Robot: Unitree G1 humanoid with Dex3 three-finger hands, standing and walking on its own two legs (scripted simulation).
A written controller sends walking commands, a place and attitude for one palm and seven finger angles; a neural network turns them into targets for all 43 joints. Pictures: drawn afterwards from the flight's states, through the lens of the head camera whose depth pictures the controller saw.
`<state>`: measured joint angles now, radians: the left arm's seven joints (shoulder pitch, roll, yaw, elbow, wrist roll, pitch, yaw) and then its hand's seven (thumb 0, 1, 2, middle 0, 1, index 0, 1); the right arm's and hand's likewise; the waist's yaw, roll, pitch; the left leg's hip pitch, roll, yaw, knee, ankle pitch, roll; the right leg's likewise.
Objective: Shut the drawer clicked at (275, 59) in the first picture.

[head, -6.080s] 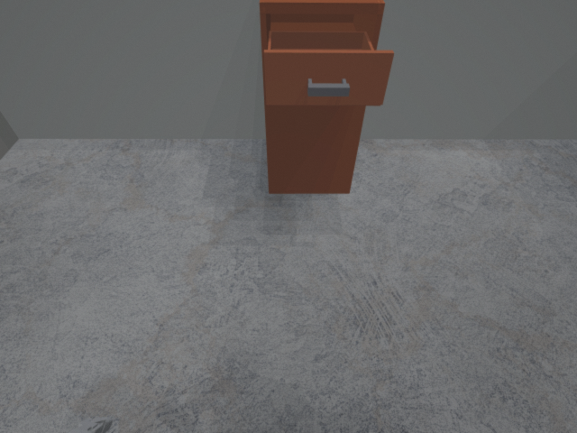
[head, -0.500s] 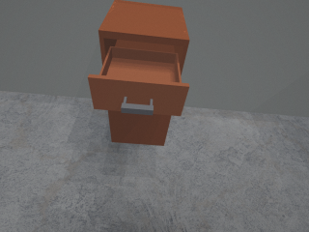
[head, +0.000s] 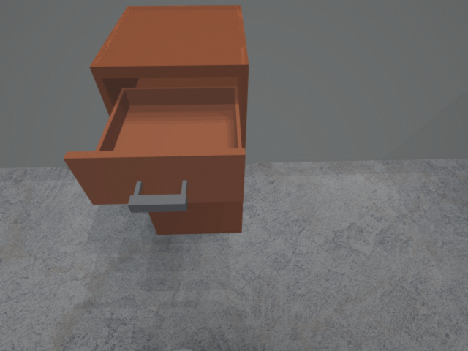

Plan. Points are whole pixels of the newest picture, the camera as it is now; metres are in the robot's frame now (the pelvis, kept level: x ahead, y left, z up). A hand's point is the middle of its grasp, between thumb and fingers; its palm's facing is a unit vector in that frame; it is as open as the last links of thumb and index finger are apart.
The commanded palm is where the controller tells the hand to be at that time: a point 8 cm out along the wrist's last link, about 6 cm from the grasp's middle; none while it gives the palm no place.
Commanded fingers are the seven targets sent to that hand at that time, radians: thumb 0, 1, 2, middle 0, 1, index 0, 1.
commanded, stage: take the last steps up to it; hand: left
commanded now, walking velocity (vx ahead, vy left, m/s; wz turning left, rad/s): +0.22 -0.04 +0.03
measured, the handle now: (160, 194) +0.42 +0.17 -0.01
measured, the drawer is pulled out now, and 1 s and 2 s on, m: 0.30 0.30 0.30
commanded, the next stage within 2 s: come to a stop and stand still in 0.22 s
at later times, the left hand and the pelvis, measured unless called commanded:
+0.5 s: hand out of the picture +0.09 +0.18 -0.18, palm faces +0.07 -0.99 -0.12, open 7.4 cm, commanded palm none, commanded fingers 0.00 0.90 0.90 -0.20 -0.30 -0.20 -0.30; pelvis +0.11 +0.02 +0.01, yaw -1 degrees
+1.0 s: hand out of the picture +0.15 +0.12 -0.16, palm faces +0.03 -0.97 -0.24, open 7.3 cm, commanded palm none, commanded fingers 0.00 0.90 0.90 -0.20 -0.30 -0.20 -0.30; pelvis +0.10 -0.06 +0.01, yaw +0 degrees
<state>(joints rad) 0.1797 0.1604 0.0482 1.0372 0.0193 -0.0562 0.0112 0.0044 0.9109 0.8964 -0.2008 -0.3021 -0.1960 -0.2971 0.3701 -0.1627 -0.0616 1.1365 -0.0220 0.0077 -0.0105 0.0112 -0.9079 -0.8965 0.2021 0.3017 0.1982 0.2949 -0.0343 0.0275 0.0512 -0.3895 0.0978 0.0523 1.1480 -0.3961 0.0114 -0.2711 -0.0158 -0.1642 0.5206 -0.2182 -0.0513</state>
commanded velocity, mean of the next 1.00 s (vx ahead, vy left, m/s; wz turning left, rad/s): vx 0.00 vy -0.03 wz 0.00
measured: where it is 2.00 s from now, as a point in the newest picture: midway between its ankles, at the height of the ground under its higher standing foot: outside the picture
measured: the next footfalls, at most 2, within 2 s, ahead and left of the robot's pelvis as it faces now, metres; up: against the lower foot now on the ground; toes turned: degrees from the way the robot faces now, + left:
left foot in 0.28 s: +0.17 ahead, +0.09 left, +0.00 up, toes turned +3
right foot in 0.72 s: +0.15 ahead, -0.14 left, +0.00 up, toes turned +2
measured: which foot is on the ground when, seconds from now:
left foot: up 0.00-0.26, down 0.28-1.00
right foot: down 0.00-0.28, up 0.30-0.70, down 0.72-1.00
